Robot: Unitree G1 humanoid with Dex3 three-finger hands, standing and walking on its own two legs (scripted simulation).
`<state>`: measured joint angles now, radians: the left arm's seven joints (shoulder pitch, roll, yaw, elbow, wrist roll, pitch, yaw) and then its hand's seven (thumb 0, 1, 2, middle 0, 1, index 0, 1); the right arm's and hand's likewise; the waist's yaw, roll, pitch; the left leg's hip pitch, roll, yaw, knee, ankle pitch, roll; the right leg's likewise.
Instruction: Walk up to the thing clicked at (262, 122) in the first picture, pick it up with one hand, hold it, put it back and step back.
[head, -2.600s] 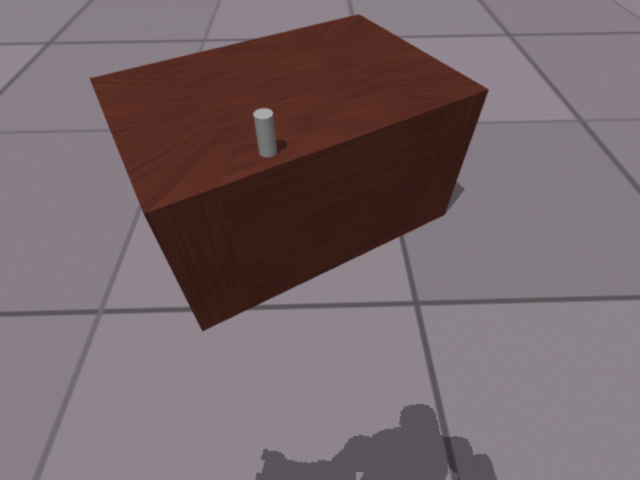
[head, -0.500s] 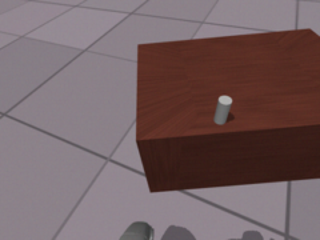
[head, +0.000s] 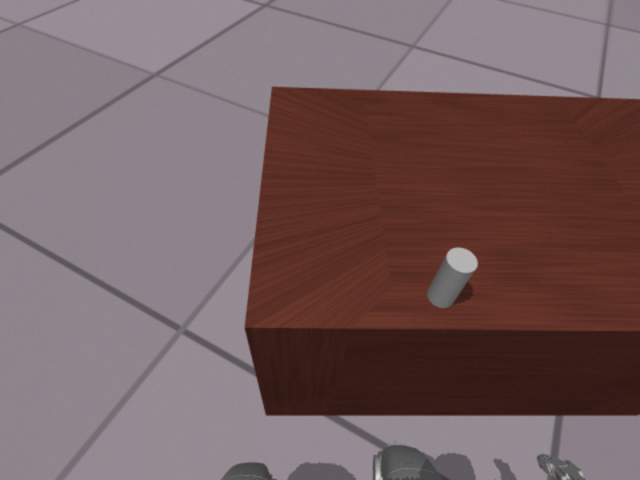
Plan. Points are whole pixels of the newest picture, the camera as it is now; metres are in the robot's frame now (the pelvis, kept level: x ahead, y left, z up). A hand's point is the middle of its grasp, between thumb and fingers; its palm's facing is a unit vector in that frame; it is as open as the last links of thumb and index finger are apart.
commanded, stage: walk up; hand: right
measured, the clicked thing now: (450, 279) +0.44 -0.21 -0.10
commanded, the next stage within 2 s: stand in 1.84 s
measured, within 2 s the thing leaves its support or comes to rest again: neither
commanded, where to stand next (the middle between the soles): +0.07 +0.00 m, yaw +0 degrees
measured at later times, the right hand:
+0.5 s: hand out of the picture +0.06 -0.28 -0.16, palm faces -0.08 +0.92 -0.39, open 7.4 cm
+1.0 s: hand out of the picture +0.11 -0.26 -0.14, palm faces -0.06 +0.94 -0.35, open 7.4 cm
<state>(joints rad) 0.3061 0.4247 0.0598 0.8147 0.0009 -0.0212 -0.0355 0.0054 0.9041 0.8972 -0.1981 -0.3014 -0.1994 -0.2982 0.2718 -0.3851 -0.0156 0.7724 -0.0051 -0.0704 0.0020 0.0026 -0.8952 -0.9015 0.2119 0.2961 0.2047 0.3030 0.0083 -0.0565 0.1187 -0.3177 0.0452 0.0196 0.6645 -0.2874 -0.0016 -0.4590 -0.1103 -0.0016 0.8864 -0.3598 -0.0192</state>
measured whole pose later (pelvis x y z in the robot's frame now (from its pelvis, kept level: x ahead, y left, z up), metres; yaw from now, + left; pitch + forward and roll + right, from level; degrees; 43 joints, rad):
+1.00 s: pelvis +0.01 -0.01 +0.01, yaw +2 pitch -2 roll +0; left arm 0.13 0.38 -0.01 1.08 0.01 -0.04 -0.01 0.01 0.90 0.90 -0.20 -0.30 -0.20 -0.30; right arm 0.11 -0.37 -0.01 1.05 0.00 -0.01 0.02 0.00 -0.90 -0.90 0.21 0.30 0.20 0.30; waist 0.01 0.00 0.06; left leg -0.19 0.03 0.03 0.56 -0.33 -0.01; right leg -0.28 -0.05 0.01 0.55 -0.22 0.04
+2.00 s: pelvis +0.02 -0.01 +0.03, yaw +1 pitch -3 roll +0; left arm 0.06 0.35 0.00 1.14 0.01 -0.01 0.00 0.01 0.90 0.90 -0.20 -0.30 -0.20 -0.30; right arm 0.09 -0.35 -0.02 1.13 0.00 0.00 0.01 0.00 -0.90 -0.90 0.21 0.30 0.20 0.30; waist -0.02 0.00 0.08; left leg -0.05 0.03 0.05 0.34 -0.24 -0.02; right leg -0.17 -0.04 0.02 0.37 -0.15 0.04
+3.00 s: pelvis +0.02 -0.02 +0.03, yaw +2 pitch -2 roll +0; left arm 0.10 0.35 0.00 1.14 0.01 -0.01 -0.02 0.00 0.90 0.90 -0.20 -0.30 -0.20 -0.30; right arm 0.12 -0.35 -0.01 1.13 -0.01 -0.01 0.01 0.00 -0.90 -0.90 0.21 0.30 0.20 0.30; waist -0.01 0.00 0.06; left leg -0.07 0.04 0.03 0.33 -0.22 -0.04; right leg -0.18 -0.03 0.00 0.35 -0.13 0.02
